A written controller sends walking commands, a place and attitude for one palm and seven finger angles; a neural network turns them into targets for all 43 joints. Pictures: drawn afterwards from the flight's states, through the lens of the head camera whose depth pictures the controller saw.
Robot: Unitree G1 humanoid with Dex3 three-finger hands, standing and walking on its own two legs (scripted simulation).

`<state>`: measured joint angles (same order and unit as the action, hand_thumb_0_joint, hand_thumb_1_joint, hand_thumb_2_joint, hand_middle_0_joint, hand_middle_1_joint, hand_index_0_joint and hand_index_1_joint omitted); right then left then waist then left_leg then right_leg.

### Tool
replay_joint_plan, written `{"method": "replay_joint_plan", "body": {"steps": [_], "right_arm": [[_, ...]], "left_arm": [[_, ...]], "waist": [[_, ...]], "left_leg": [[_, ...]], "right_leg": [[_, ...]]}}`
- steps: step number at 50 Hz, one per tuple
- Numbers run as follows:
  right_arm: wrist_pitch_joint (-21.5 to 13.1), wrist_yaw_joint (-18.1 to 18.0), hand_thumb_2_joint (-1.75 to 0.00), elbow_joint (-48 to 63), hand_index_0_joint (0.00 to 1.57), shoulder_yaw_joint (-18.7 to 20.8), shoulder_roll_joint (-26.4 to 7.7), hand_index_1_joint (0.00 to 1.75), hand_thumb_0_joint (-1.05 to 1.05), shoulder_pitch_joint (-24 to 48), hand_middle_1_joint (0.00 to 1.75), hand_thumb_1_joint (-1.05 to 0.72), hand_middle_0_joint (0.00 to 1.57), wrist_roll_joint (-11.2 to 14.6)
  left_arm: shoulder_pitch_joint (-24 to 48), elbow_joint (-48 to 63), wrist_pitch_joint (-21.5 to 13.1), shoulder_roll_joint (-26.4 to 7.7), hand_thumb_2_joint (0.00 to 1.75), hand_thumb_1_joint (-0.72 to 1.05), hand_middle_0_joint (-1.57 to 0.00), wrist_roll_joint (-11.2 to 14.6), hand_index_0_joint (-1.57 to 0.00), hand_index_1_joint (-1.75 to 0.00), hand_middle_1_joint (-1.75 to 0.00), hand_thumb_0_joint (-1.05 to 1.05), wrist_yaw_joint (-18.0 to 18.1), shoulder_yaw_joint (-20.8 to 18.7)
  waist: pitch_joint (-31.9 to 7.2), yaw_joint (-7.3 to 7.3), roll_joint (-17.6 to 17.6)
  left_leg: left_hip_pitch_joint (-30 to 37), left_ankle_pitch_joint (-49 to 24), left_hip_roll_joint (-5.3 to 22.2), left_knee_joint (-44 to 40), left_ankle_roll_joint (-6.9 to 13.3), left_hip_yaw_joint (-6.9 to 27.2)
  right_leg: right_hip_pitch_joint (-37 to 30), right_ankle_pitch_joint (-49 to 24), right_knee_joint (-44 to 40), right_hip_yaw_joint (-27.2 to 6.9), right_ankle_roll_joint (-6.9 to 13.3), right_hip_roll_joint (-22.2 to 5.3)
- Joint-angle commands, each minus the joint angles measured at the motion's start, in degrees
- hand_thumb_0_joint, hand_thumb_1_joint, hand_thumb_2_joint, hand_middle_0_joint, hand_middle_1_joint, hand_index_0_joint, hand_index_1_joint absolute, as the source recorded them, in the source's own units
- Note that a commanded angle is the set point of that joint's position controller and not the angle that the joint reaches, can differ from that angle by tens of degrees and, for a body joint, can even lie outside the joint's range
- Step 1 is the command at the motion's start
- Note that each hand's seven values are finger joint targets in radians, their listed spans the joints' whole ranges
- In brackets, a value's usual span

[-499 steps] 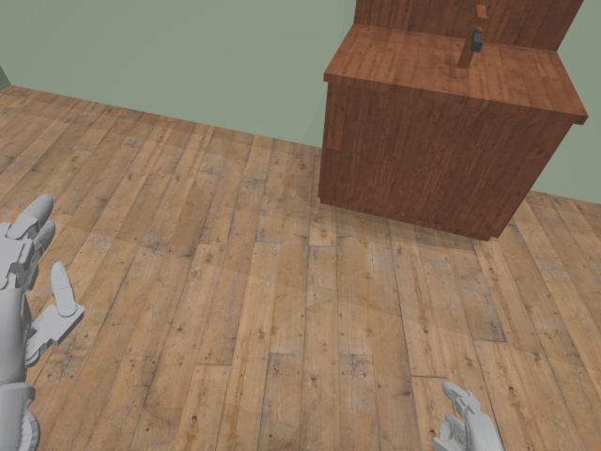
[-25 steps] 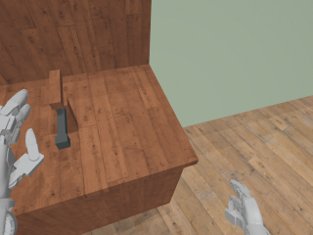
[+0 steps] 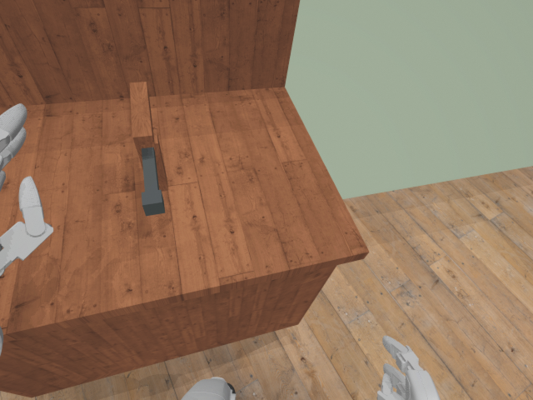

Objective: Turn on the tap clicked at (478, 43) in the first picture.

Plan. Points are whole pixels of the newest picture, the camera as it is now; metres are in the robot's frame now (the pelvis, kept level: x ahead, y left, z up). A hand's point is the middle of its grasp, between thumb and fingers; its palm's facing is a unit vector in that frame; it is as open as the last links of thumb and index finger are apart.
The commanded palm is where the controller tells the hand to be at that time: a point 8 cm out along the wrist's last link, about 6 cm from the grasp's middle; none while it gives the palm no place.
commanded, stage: come to a stop and stand still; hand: left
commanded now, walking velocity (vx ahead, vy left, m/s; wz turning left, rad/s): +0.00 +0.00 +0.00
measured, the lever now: (153, 202) +0.36 +0.21 +0.06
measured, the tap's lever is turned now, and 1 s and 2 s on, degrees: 0 0 0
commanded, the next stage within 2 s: look again from close up in 1.06 s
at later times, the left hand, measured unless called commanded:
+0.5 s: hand (62, 216) +0.24 +0.25 +0.18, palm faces +0.38 -0.84 -0.39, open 7.4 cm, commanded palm +0.19 +0.28 +0.18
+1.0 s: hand (106, 203) +0.27 +0.22 +0.17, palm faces +0.35 -0.83 -0.43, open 7.4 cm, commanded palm +0.22 +0.25 +0.18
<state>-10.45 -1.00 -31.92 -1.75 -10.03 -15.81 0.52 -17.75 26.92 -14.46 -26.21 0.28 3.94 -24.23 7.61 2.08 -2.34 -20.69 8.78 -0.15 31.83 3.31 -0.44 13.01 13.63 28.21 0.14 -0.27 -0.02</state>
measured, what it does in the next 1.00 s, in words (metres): shifts its weight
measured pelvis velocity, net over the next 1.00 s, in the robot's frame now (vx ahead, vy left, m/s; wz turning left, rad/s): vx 0.06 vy -0.03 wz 0.00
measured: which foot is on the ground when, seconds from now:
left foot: down 0.00-1.00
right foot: down 0.00-1.00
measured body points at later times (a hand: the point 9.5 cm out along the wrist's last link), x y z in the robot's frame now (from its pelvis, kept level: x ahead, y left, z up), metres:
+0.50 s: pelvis +0.03 +0.00 +0.01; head +0.05 +0.03 +0.46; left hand +0.22 +0.29 +0.20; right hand +0.22 -0.20 -0.05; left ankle +0.09 +0.08 -0.73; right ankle +0.03 -0.16 -0.73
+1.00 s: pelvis +0.06 -0.03 +0.01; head +0.07 -0.02 +0.46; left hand +0.25 +0.26 +0.20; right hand +0.23 -0.26 -0.06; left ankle +0.09 +0.08 -0.73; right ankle +0.03 -0.16 -0.73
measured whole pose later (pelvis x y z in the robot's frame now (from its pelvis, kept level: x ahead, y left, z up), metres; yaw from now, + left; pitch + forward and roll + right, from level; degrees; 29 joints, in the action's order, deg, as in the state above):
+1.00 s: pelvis +0.06 -0.03 +0.01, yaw +0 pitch +0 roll -2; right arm -5.1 -2.5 -32.8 -0.5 -12.3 -12.7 1.1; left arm -25.8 24.8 -12.4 -22.6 2.4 4.3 -20.8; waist -0.1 0.6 0.7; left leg -16.2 11.2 1.0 27.1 1.1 -0.5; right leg 7.7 14.2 21.6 -0.6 -0.5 1.3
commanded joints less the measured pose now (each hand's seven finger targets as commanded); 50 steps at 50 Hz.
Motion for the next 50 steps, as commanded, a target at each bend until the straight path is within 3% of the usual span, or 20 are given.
{"method": "replay_joint_plan", "body": {"steps": [1, 4, 6, 9, 11, 12, 14, 16, 18, 21, 22, 27, 31, 32, 35, 36, 37, 41, 42, 50], "right_arm": [[-4.88, 0.51, -0.9, 7.27, 0.2, 3.26, -7.91, 0.3, 0.0, 4.77, 0.3, -0.9, 0.2, 0.17], [-3.66, 0.42, -0.9, 6.84, 0.2, 3.39, -8.84, 0.3, 0.0, 5.15, 0.3, -0.9, 0.2, 0.08], [-3.0, 0.13, -0.9, 6.29, 0.2, 3.03, -8.63, 0.3, 0.0, 6.61, 0.3, -0.9, 0.2, 0.58], [-1.9, -0.41, -0.9, 6.72, 0.2, 3.11, -8.34, 0.3, 0.0, 6.19, 0.3, -0.9, 0.2, 0.19], [-1.72, -0.53, -0.9, 7.1, 0.2, 2.6, -7.77, 0.3, 0.0, 7.93, 0.3, -0.9, 0.2, 0.28], [-1.73, -0.73, -0.9, 7.35, 0.2, 2.49, -8.01, 0.3, 0.0, 7.67, 0.3, -0.9, 0.2, -0.13], [-2.05, -0.7, -0.9, 8.16, 0.2, 2.46, -7.7, 0.3, 0.0, 7.79, 0.3, -0.9, 0.2, -0.22], [-2.62, -0.6, -0.9, 8.38, 0.2, 2.2, -7.51, 0.3, 0.0, 8.82, 0.3, -0.9, 0.2, -0.02], [-2.96, -0.7, -0.9, 8.75, 0.2, 2.29, -7.14, 0.3, 0.0, 8.1, 0.3, -0.9, 0.2, -0.14], [-2.83, -0.49, -0.9, 7.71, 0.2, 2.34, -7.3, 0.3, 0.0, 7.55, 0.3, -0.9, 0.2, -0.25], [-2.43, -0.61, -0.9, 7.54, 0.2, 2.29, -7.63, 0.3, 0.0, 7.31, 0.3, -0.9, 0.2, -0.68], [-1.06, -0.8, -0.9, 7.2, 0.2, 2.7, -8.08, 0.3, 0.0, 6.85, 0.3, -0.9, 0.2, -0.29], [-0.54, -1.16, -0.9, 7.83, 0.2, 2.96, -8.05, 0.3, 0.0, 7.68, 0.3, -0.9, 0.2, 0.39], [-0.25, -1.26, -0.9, 7.72, 0.2, 2.83, -8.34, 0.3, 0.0, 7.61, 0.3, -0.9, 0.2, 0.03], [0.15, -1.54, -0.9, 8.43, 0.2, 3.0, -8.13, 0.3, 0.0, 7.56, 0.3, -0.9, 0.2, 0.28], [0.19, -1.58, -0.9, 8.22, 0.2, 2.86, -8.04, 0.3, 0.0, 8.33, 0.3, -0.9, 0.2, 0.55], [0.47, -1.7, -0.9, 7.84, 0.2, 2.86, -8.42, 0.3, 0.0, 7.98, 0.3, -0.9, 0.2, 0.16], [0.98, -2.01, -0.9, 7.91, 0.2, 3.18, -8.25, 0.3, 0.0, 7.74, 0.3, -0.9, 0.2, 0.63], [1.21, -2.1, -0.9, 7.78, 0.2, 3.07, -8.34, 0.3, 0.0, 7.56, 0.3, -0.9, 0.2, 0.47], [2.75, -2.32, -0.9, 7.95, 0.2, 3.49, -8.59, 0.3, 0.0, 7.83, 0.3, -0.9, 0.2, 0.92]], "left_arm": [[-2.84, 10.69, -5.19, -4.17, 0.9, 0.9, -0.2, 1.19, -0.2, -0.3, -0.3, 0.0, 0.51, -3.64], [-2.68, 7.16, -4.1, -3.16, 0.9, 0.9, -0.2, 1.19, -0.2, -0.3, -0.3, 0.0, 0.15, -1.85], [-0.72, 3.93, -3.4, -3.41, 0.9, 0.9, -0.2, 0.84, -0.2, -0.3, -0.3, 0.0, 0.59, -2.01], [2.72, 3.57, -2.89, -3.75, 0.9, 0.9, -0.2, 0.72, -0.2, -0.3, -0.3, 0.0, 0.63, -1.28], [5.33, 7.47, -3.01, -5.84, 0.9, 0.9, -0.2, 0.24, -0.2, -0.3, -0.3, 0.0, 0.96, -2.58], [5.9, 8.0, -3.23, -3.52, 0.9, 0.9, -0.2, 0.35, -0.2, -0.3, -0.3, 0.0, 0.7, -0.19], [6.39, 12.25, -3.48, -4.2, 0.9, 0.9, -0.2, 0.12, -0.2, -0.3, -0.3, 0.0, 0.9, -0.37], [7.18, 17.84, -3.84, -6.76, 0.9, 0.9, -0.2, -0.35, -0.2, -0.3, -0.3, 0.0, 1.25, -2.16], [5.6, 17.45, -3.8, -5.25, 0.9, 0.9, -0.2, -0.23, -0.2, -0.3, -0.3, 0.0, 1.57, -1.17], [1.49, 14.7, -3.45, -6.51, 0.9, 0.9, -0.2, 0.04, -0.2, -0.3, -0.3, 0.0, 1.9, -3.54], [0.79, 12.5, -3.38, -4.46, 0.9, 0.9, -0.2, 0.34, -0.2, -0.3, -0.3, 0.0, 1.72, -2.09], [-1.64, 6.26, -2.5, -3.1, 0.9, 0.9, -0.2, 1.08, -0.2, -0.3, -0.3, 0.0, 1.06, -1.11], [-1.07, 9.25, -2.27, -4.92, 0.9, 0.9, -0.2, 1.08, -0.2, -0.3, -0.3, 0.0, 1.1, -1.83], [-1.73, 8.12, -2.23, -3.73, 0.9, 0.9, -0.2, 1.34, -0.2, -0.3, -0.3, 0.0, 0.92, -0.63], [-2.1, 11.38, -2.15, -5.27, 0.9, 0.9, -0.2, 1.53, -0.2, -0.3, -0.3, 0.0, 1.13, -1.73], [-2.15, 12.36, -2.02, -7.46, 0.9, 0.9, -0.2, 1.46, -0.2, -0.3, -0.3, 0.0, 1.47, -3.58], [-2.75, 11.19, -2.15, -5.27, 0.9, 0.9, -0.2, 1.79, -0.2, -0.3, -0.3, 0.0, 1.28, -2.06], [-3.94, 13.06, -1.98, -7.94, 0.9, 0.9, -0.2, 2.06, -0.2, -0.3, -0.3, 0.0, 1.65, -4.76], [-4.77, 10.97, -1.83, -5.96, 0.9, 0.9, -0.2, 2.33, -0.2, -0.3, -0.3, 0.0, 1.5, -3.32], [-4.17, 7.85, -0.02, -4.43, 0.9, 0.9, -0.2, 2.64, -0.2, -0.3, -0.3, 0.0, 1.28, -1.52]], "waist": [[-14.24, -0.39, 9.8], [-9.88, -0.48, 5.42], [-7.84, -0.51, 5.24], [-9.42, -0.73, 3.93], [-10.38, -0.66, 6.03], [-11.2, -0.88, 6.44], [-12.59, -0.69, 9.03], [-13.57, -0.47, 12.69], [-13.01, -0.44, 12.62], [-14.09, -0.41, 11.8], [-13.97, -0.47, 9.41], [-12.84, -1.17, 6.3], [-14.79, -1.27, 5.43], [-14.97, -1.24, 4.48], [-15.86, -1.12, 4.49], [-15.84, -0.94, 4.53], [-16.2, -1.06, 3.91], [-16.79, -1.02, 6.3], [-16.39, -1.12, 5.46], [-14.72, -1.32, 2.62]], "left_leg": [[5.61, 23.36, 5.91, -14.55, -2.01, 7.98], [2.29, 27.69, 6.79, -18.43, -2.94, 9.55], [3.36, 26.34, 7.27, -19.44, -3.14, 9.85], [5.24, 22.89, 6.79, -17.96, -3.18, 8.53], [7.25, 20.85, 6.83, -17.91, -3.15, 8.09], [6.94, 22.01, 6.98, -17.98, -2.47, 8.75], [7.19, 22.88, 7.15, -18.64, -2.54, 8.74], [6.61, 23.41, 8.08, -20.7, -3.04, 10.01], [5.74, 22.6, 8.16, -20.33, -2.46, 9.99], [7.66, 16.81, 7.2, -17.42, -2.94, 8.46], [7.8, 15.34, 6.79, -15.91, -2.31, 8.0], [9.92, 8.59, 5.93, -13.05, -2.54, 6.67], [12.3, -0.7, 5.51, -11.09, -2.16, 5.58], [12.2, -0.97, 5.44, -10.7, -1.76, 5.41], [12.52, -5.58, 4.97, -9.05, -1.45, 4.92], [12.38, -6.42, 4.82, -8.49, -1.27, 4.63], [12.5, -6.83, 4.75, -8.16, -1.04, 4.59], [13.3, -11.49, 4.71, -6.83, -1.04, 4.26], [13.27, -11.8, 4.84, -6.96, -1.01, 4.31], [13.33, -8.69, 4.75, -6.28, -0.84, 3.82]], "right_leg": [[-2.39, 4.89, -5.05, -0.19, 2.15, -0.31], [-0.01, 7.07, -5.0, 0.33, 1.69, 0.33], [1.96, 6.59, -5.65, -0.16, 1.33, 0.21], [0.99, 4.88, -6.87, -0.83, 1.41, -0.75], [0.81, 3.79, -7.18, -1.22, 1.37, -0.94], [0.13, 2.9, -6.84, -1.31, 1.33, -1.0], [-1.39, 2.86, -6.22, -1.56, 1.7, -0.96], [-3.71, 1.58, -3.66, -0.24, 1.37, -0.31], [-4.29, 0.37, -3.85, -0.49, 1.49, -0.74], [-4.1, -0.46, -6.19, -0.74, 1.97, -1.35], [-3.48, -1.4, -7.51, -1.23, 1.95, -1.56], [-0.03, -2.49, -10.09, -2.14, 2.05, -2.43], [-1.31, -7.57, -9.05, -2.06, 2.03, -3.05], [-1.26, -8.23, -9.43, -1.98, 1.88, -3.13], [-2.8, -11.88, -9.04, -2.97, 2.22, -3.85], [-2.95, -12.46, -8.91, -2.68, 2.05, -4.06], [-2.86, -13.09, -9.04, -2.81, 2.15, -4.06], [-3.37, -15.95, -8.36, -3.29, 2.3, -4.34], [-2.96, -15.84, -8.47, -3.06, 2.16, -4.2], [-1.23, -15.99, -10.08, -4.34, 1.95, -4.7]]}}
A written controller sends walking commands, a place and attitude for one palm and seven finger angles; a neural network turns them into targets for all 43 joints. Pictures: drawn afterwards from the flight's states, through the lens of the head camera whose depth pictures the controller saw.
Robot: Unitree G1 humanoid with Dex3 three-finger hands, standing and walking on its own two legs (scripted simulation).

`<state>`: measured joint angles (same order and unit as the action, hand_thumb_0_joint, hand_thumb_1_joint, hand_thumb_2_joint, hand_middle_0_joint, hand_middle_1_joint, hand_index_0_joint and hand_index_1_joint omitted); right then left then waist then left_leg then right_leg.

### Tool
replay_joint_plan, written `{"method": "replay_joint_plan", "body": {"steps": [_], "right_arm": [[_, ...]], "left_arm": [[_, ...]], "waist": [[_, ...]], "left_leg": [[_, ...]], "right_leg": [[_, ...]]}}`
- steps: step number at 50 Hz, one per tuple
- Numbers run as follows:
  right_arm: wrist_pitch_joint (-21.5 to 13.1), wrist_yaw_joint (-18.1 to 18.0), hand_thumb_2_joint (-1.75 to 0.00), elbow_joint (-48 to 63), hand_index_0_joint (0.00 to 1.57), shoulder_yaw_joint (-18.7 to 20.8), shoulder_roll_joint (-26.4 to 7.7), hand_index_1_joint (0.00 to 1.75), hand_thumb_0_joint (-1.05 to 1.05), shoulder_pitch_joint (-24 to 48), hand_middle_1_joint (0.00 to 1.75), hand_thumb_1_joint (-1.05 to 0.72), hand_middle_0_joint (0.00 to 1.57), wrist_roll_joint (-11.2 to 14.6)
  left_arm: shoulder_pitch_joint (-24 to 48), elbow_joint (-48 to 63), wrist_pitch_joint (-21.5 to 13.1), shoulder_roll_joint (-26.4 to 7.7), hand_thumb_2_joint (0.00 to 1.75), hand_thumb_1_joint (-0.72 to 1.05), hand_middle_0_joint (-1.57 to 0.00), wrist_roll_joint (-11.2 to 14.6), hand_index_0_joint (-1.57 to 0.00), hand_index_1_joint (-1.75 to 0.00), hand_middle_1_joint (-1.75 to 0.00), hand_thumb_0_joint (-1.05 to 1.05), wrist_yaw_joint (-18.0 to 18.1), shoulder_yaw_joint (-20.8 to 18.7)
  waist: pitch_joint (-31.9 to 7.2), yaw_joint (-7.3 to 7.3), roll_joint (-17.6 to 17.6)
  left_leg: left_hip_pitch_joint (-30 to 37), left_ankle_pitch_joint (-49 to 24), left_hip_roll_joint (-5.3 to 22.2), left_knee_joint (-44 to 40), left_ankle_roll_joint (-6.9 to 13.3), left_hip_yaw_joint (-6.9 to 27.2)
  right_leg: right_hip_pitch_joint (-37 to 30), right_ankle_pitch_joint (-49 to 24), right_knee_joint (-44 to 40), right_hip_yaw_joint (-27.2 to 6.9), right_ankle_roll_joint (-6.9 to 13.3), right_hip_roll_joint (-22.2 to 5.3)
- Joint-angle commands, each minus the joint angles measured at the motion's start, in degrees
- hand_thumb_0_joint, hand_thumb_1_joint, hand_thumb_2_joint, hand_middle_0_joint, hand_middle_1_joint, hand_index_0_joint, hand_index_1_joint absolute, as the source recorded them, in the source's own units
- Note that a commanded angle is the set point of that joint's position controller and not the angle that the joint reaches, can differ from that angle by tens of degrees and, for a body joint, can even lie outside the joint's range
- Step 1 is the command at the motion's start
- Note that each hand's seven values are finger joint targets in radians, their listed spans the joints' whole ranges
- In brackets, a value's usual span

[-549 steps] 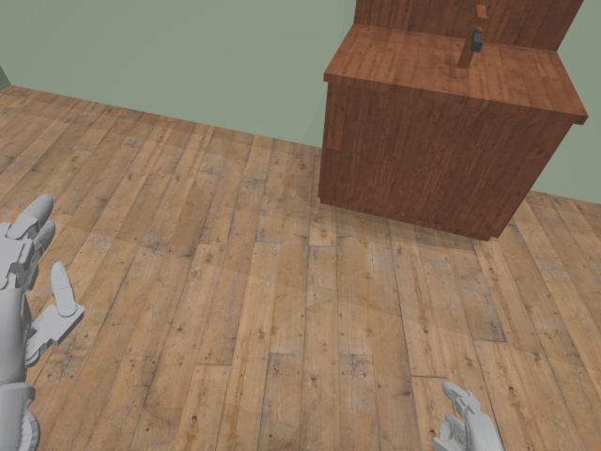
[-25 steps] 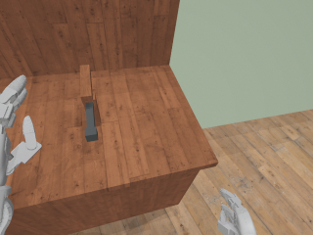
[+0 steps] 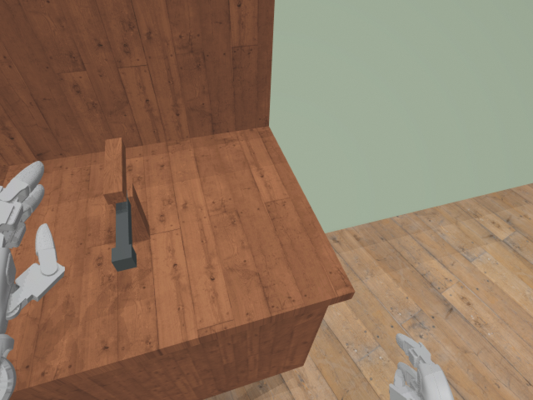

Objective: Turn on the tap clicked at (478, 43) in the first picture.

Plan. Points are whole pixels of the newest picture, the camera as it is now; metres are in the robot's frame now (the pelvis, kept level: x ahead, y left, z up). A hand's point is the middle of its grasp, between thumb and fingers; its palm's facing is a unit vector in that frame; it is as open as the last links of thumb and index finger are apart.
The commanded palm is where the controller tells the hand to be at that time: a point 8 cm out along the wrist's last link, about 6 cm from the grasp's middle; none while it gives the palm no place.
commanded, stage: come to a stop and stand still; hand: left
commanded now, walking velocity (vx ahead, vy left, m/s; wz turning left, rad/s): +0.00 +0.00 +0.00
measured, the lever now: (124, 257) +0.30 +0.24 +0.05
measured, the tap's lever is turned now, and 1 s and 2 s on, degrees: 0 0 0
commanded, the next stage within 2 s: look again from close up in 0.06 s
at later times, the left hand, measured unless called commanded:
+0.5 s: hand (36, 281) +0.20 +0.27 +0.16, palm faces +0.35 -0.84 -0.41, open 7.4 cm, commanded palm +0.15 +0.30 +0.17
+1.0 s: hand (87, 284) +0.20 +0.22 +0.16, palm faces +0.33 -0.85 -0.42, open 7.4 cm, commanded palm +0.15 +0.25 +0.17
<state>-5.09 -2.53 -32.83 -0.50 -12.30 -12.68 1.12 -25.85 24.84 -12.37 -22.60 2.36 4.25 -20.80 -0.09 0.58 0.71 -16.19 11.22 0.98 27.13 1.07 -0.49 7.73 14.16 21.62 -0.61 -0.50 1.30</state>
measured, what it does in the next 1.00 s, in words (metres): stands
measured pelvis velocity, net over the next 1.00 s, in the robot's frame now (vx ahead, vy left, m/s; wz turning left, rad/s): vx -0.01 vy -0.03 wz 0.00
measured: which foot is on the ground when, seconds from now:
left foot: down 0.00-1.00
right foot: down 0.00-1.00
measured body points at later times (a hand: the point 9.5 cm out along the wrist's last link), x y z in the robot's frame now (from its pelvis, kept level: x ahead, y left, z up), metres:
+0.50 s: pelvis -0.01 +0.02 +0.00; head +0.00 +0.04 +0.45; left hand +0.18 +0.31 +0.18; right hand +0.16 -0.20 -0.08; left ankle +0.03 +0.10 -0.74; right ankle -0.03 -0.13 -0.74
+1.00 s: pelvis -0.01 -0.03 +0.00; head +0.01 -0.02 +0.45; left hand +0.18 +0.26 +0.18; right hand +0.15 -0.25 -0.08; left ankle +0.03 +0.10 -0.74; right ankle -0.03 -0.13 -0.74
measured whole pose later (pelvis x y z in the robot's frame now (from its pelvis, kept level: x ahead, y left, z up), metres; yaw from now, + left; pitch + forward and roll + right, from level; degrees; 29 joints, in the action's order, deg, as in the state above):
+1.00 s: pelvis -0.01 -0.03 +0.00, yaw +0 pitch +1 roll -2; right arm -5.6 -1.3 -31.9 0.1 -10.9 -13.3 1.0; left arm -26.9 27.9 -10.6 -21.7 3.2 4.5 -20.1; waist 2.4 0.9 1.4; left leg -18.2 10.2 3.6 27.8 -1.1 0.6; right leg 9.7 13.0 22.2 0.2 1.8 4.0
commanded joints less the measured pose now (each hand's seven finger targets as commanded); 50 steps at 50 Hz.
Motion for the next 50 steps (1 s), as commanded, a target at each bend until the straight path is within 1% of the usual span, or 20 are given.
{"method": "replay_joint_plan", "body": {"steps": [1, 2, 6, 7, 11, 12, 16, 17, 22, 26, 27, 31, 32, 36, 37, 41, 42, 46, 47, 50], "right_arm": [[-2.65, -0.88, -0.9, 8.78, 0.2, 2.02, -6.04, 0.3, 0.0, 5.57, 0.3, -0.9, 0.2, 0.46], [-2.49, -0.88, -0.9, 8.52, 0.2, 1.95, -6.37, 0.3, 0.0, 5.16, 0.3, -0.9, 0.2, 0.15], [-2.65, -1.05, -0.9, 9.09, 0.2, 1.91, -6.03, 0.3, 0.0, 6.2, 0.3, -0.9, 0.2, 0.34], [-2.62, -1.02, -0.9, 8.96, 0.2, 1.77, -6.14, 0.3, 0.0, 5.97, 0.3, -0.9, 0.2, 0.02], [-2.96, -1.09, -0.9, 9.05, 0.2, 1.86, -5.86, 0.3, 0.0, 6.01, 0.3, -0.9, 0.2, 0.15], [-2.85, -1.02, -0.9, 8.98, 0.2, 1.77, -6.02, 0.3, 0.0, 5.76, 0.3, -0.9, 0.2, -0.15], [-3.29, -0.84, -0.9, 9.07, 0.2, 1.89, -5.82, 0.3, 0.0, 5.42, 0.3, -0.9, 0.2, 0.06], [-3.23, -0.81, -0.9, 9.01, 0.2, 1.74, -5.94, 0.3, 0.0, 5.33, 0.3, -0.9, 0.2, -0.15], [-3.72, -0.67, -0.9, 8.9, 0.2, 1.83, -6.04, 0.3, 0.0, 5.13, 0.3, -0.9, 0.2, -0.14], [-4.23, -0.67, -0.9, 8.83, 0.2, 1.89, -5.94, 0.3, 0.0, 5.12, 0.3, -0.9, 0.2, 0.13], [-4.22, -0.72, -0.9, 8.62, 0.2, 1.68, -5.95, 0.3, 0.0, 4.93, 0.3, -0.9, 0.2, -0.22], [-4.83, -0.76, -0.9, 8.96, 0.2, 1.88, -5.42, 0.3, 0.0, 4.57, 0.3, -0.9, 0.2, -0.06], [-4.72, -0.67, -0.9, 8.66, 0.2, 1.86, -5.76, 0.3, 0.0, 4.47, 0.3, -0.9, 0.2, -0.42], [-4.96, -0.12, -0.9, 9.25, 0.2, 2.21, -5.19, 0.3, 0.0, 3.99, 0.3, -0.9, 0.2, -0.02], [-4.72, 0.03, -0.9, 9.18, 0.2, 2.13, -5.62, 0.3, 0.0, 4.04, 0.3, -0.9, 0.2, -0.35], [-4.57, 0.59, -0.9, 10.0, 0.2, 2.62, -5.17, 0.3, 0.0, 4.21, 0.3, -0.9, 0.2, 0.26], [-4.21, 0.61, -0.9, 9.67, 0.2, 2.61, -5.59, 0.3, 0.0, 4.13, 0.3, -0.9, 0.2, -0.11], [-3.99, 0.49, -0.9, 10.06, 0.2, 3.26, -5.23, 0.3, 0.0, 4.27, 0.3, -0.9, 0.2, 0.36], [-3.61, 0.39, -0.9, 9.54, 0.2, 3.13, -5.52, 0.3, 0.0, 4.1, 0.3, -0.9, 0.2, 0.0], [-3.34, -0.03, -0.9, 10.05, 0.2, 3.88, -5.52, 0.3, 0.0, 3.8, 0.3, -0.9, 0.2, 0.22]], "left_arm": [[4.14, 10.45, -1.91, -8.86, 0.9, 0.9, -0.2, 0.47, -0.2, -0.3, -0.3, 0.0, 1.19, -5.51], [4.2, 9.47, -1.91, -7.27, 0.9, 0.9, -0.2, 0.57, -0.2, -0.3, -0.3, 0.0, 1.04, -3.98], [6.24, 13.77, -2.07, -10.11, 0.9, 0.9, -0.2, 0.16, -0.2, -0.3, -0.3, 0.0, 1.57, -5.65], [6.62, 12.99, -2.18, -8.02, 0.9, 0.9, -0.2, 0.26, -0.2, -0.3, -0.3, 0.0, 1.4, -3.75], [5.98, 13.88, -2.4, -10.68, 0.9, 0.9, -0.2, 0.1, -0.2, -0.3, -0.3, 0.0, 1.89, -6.63], [5.83, 12.67, -2.47, -8.42, 0.9, 0.9, -0.2, 0.23, -0.2, -0.3, -0.3, 0.0, 1.64, -4.78], [4.72, 13.05, -2.59, -9.59, 0.9, 0.9, -0.2, 0.13, -0.2, -0.3, -0.3, 0.0, 1.72, -6.22], [4.3, 11.58, -2.55, -7.97, 0.9, 0.9, -0.2, 0.3, -0.2, -0.3, -0.3, 0.0, 1.47, -4.83], [4.12, 13.02, -2.69, -7.69, 0.9, 0.9, -0.2, 0.03, -0.2, -0.3, -0.3, 0.0, 1.42, -4.42], [5.05, 15.41, -2.93, -9.76, 0.9, 0.9, -0.2, -0.46, -0.2, -0.3, -0.3, 0.0, 1.68, -5.85], [5.4, 14.51, -3.01, -7.99, 0.9, 0.9, -0.2, -0.25, -0.2, -0.3, -0.3, 0.0, 1.53, -4.3], [6.64, 16.04, -3.22, -10.02, 0.9, 0.9, -0.2, -0.33, -0.2, -0.3, -0.3, 0.0, 1.78, -6.22], [7.16, 14.98, -3.31, -8.11, 0.9, 0.9, -0.2, -0.21, -0.2, -0.3, -0.3, 0.0, 1.56, -4.71], [5.88, 14.15, -2.87, -8.87, 0.9, 0.9, -0.2, -0.25, -0.2, -0.3, -0.3, 0.0, 1.76, -6.02], [5.57, 12.98, -2.75, -7.42, 0.9, 0.9, -0.2, -0.04, -0.2, -0.3, -0.3, 0.0, 1.55, -4.7], [3.41, 14.48, -2.18, -9.66, 0.9, 0.9, -0.2, 0.18, -0.2, -0.3, -0.3, 0.0, 1.74, -6.75], [3.02, 12.79, -1.99, -8.01, 0.9, 0.9, -0.2, 0.44, -0.2, -0.3, -0.3, 0.0, 1.51, -5.46], [3.51, 16.02, -1.72, -10.88, 0.9, 0.9, -0.2, 1.11, -0.2, -0.3, -0.3, 0.0, 1.69, -7.73], [3.68, 14.64, -1.61, -8.94, 0.9, 0.9, -0.2, 1.46, -0.2, -0.3, -0.3, 0.0, 1.49, -6.26], [3.9, 15.59, -1.14, -10.17, 0.9, 0.9, -0.2, 1.97, -0.2, -0.3, -0.3, 0.0, 1.32, -7.47]], "waist": [[-6.54, 0.29, 0.11], [-6.52, 0.11, -0.31], [-5.9, 0.37, 1.7], [-5.34, 0.11, 1.61], [-5.06, 0.39, 2.87], [-4.93, 0.22, 2.69], [-5.5, 0.29, 3.97], [-5.14, 0.23, 3.21], [-6.39, 0.2, 2.95], [-6.42, 0.31, 5.38], [-5.84, 0.18, 5.02], [-4.44, 0.29, 6.99], [-4.26, 0.14, 7.56], [-4.05, 0.24, 8.11], [-4.16, 0.15, 7.17], [-5.48, 0.19, 5.49], [-5.04, 0.03, 3.38], [-6.46, -0.15, 1.94], [-6.32, -0.29, 0.82], [-7.29, -0.07, -0.41]], "left_leg": [[8.82, -10.85, 3.58, -1.95, 1.49, 3.56], [8.48, -9.74, 3.53, -2.26, 1.56, 3.98], [8.27, -6.69, 3.45, -3.5, 1.66, 4.15], [8.02, -5.24, 3.52, -3.98, 1.64, 4.42], [7.2, -3.13, 3.72, -5.45, 1.48, 5.21], [6.93, -1.82, 3.81, -5.65, 1.51, 5.29], [7.19, -0.13, 4.24, -7.1, 1.37, 6.13], [6.77, 1.44, 4.43, -7.6, 1.46, 6.46], [7.72, -0.15, 4.92, -8.18, 1.47, 6.72], [7.8, -1.32, 5.46, -9.23, 1.0, 7.21], [7.62, 0.43, 5.81, -10.2, 0.86, 7.69], [8.65, 1.4, 7.86, -13.21, -1.14, 9.99], [7.58, 5.07, 8.44, -14.33, -1.0, 10.28], [6.94, 9.18, 9.32, -14.41, -0.76, 10.12], [5.64, 11.45, 9.29, -14.3, -0.04, 9.93], [6.24, 8.74, 8.2, -10.44, 0.49, 7.8], [5.51, 8.95, 7.71, -8.91, 0.85, 6.8], [7.75, 0.78, 5.91, -2.54, 0.35, 4.45], [7.34, -0.79, 5.68, -1.22, 0.54, 3.87], [8.24, -6.77, 5.43, 2.87, 0.46, 3.18]], "right_leg": [[4.25, -16.15, -3.52, -3.12, 1.97, -5.98], [4.46, -14.73, -3.6, -2.65, 1.99, -5.73], [4.38, -12.22, -3.92, -3.07, 2.19, -5.75], [4.89, -10.73, -4.07, -2.77, 2.26, -5.53], [3.82, -8.71, -4.04, -2.45, 2.35, -5.22], [4.05, -7.74, -4.16, -2.17, 2.34, -4.96], [3.44, -6.3, -3.73, -1.49, 2.28, -4.56], [3.82, -5.37, -3.89, -1.2, 2.08, -4.23], [3.09, -6.52, -3.09, -0.57, 1.87, -4.06], [2.41, -6.09, -1.88, 0.22, 1.77, -3.89], [3.06, -5.14, -1.82, 0.48, 1.63, -3.25], [4.55, -2.64, -0.39, 1.02, 1.32, -1.95], [4.64, -1.91, 0.31, 1.09, 1.12, -1.53], [4.66, -0.81, -0.69, 1.22, 1.19, -1.62], [4.22, -1.19, -0.9, 1.25, 1.04, -1.57], [3.61, -1.94, -3.87, 0.77, 1.57, -2.41], [4.34, -2.49, -4.45, 0.17, 1.49, -2.51], [6.3, -7.6, -4.7, -2.86, 3.33, -4.5], [6.84, -8.98, -4.54, -3.14, 3.15, -4.71], [7.44, -14.52, -2.91, -4.78, 3.96, -5.94]]}}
